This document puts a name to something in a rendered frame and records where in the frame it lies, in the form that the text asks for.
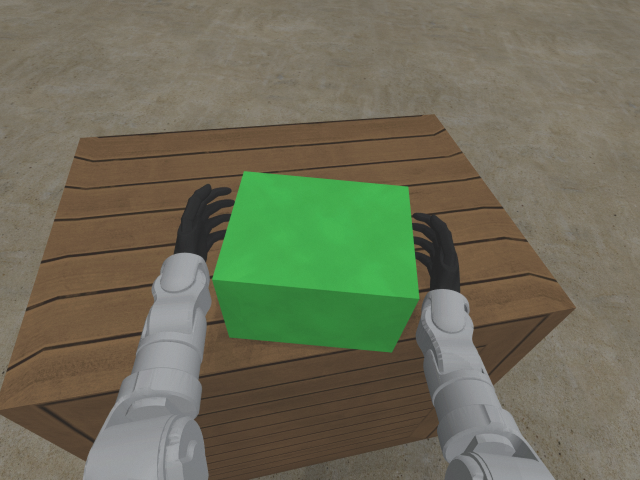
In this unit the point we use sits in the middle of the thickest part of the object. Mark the robot left forearm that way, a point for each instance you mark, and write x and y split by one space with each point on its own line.
165 375

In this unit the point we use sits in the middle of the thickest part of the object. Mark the robot left hand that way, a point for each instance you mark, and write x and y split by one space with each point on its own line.
193 233

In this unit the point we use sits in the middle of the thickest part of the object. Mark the pedestal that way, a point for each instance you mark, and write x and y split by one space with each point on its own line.
266 407

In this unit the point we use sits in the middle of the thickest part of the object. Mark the robot right upper arm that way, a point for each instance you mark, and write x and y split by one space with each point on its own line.
484 466

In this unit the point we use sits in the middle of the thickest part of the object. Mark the robot right forearm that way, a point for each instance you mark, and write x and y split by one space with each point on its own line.
469 413

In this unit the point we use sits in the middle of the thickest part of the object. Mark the carton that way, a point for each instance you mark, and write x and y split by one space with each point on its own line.
318 262

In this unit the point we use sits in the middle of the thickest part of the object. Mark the robot right hand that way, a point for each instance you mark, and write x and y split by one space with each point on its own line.
442 265

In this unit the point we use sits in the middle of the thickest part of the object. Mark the robot left upper arm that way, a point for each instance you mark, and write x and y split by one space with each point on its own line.
168 447

